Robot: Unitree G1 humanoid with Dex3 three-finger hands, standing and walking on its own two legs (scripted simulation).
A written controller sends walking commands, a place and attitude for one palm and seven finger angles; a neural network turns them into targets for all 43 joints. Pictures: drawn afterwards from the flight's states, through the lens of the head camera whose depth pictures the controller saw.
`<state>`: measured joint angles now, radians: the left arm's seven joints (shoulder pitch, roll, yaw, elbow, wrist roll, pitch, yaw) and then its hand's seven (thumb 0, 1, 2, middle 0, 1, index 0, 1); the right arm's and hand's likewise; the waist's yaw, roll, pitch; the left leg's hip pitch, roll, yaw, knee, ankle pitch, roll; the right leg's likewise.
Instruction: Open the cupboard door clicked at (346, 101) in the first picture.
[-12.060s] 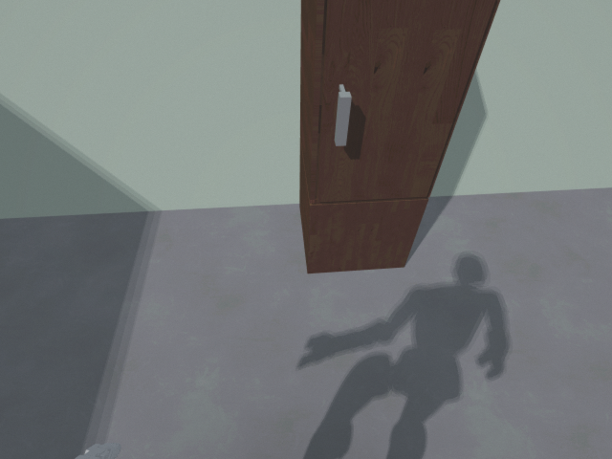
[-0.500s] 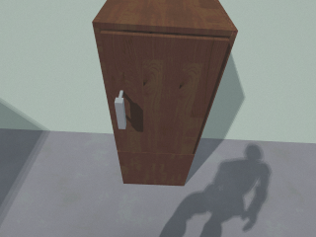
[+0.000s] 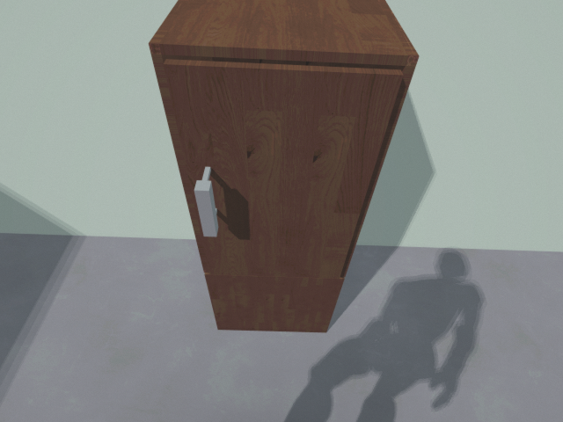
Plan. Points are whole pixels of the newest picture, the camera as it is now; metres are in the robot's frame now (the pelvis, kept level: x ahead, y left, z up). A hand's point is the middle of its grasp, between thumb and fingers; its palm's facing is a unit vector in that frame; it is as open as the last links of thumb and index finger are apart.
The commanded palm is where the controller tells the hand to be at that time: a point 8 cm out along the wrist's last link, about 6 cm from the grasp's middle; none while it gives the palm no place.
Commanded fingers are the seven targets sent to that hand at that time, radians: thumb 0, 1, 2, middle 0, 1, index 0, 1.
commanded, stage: look again from close up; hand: left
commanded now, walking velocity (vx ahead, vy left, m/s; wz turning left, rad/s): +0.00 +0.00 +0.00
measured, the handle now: (209, 201) +0.52 +0.18 -0.02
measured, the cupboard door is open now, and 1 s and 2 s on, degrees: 0 0 0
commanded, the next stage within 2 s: raise the hand with hooked fingers in 0.28 s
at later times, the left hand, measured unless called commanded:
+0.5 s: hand out of the picture +0.09 +0.19 -0.12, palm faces +0.20 -0.95 -0.24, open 7.3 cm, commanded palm +0.11 +0.22 -0.07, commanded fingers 0.00 0.74 0.83 -0.21 -0.41 -0.21 -0.41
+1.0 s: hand (159, 389) +0.18 +0.18 -0.06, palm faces +0.10 -0.99 -0.07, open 9.8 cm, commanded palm +0.16 +0.24 -0.05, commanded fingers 0.00 0.15 0.58 -0.25 -0.78 -0.25 -0.78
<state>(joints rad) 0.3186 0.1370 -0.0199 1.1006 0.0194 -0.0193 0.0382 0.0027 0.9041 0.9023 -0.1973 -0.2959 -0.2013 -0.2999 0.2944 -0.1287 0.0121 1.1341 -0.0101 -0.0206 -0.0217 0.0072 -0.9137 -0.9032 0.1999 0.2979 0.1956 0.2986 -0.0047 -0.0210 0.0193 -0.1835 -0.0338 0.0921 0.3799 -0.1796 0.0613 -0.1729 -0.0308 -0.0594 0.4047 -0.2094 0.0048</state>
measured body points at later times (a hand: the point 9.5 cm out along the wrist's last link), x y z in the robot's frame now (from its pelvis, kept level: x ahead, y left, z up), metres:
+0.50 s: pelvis +0.01 +0.00 -0.01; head +0.01 +0.00 +0.44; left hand +0.07 +0.24 -0.10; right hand +0.04 -0.24 -0.15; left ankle +0.02 +0.08 -0.74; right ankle +0.01 -0.12 -0.74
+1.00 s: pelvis +0.00 -0.04 -0.10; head +0.07 -0.02 +0.34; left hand +0.17 +0.24 -0.05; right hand +0.24 -0.24 -0.16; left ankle +0.02 +0.08 -0.74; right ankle +0.01 -0.12 -0.74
